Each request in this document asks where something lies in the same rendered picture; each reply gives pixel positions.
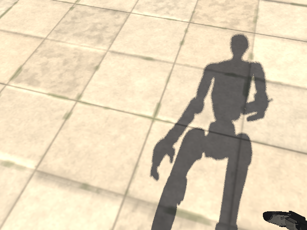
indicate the robot right hand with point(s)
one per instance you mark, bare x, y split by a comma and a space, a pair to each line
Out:
290, 220

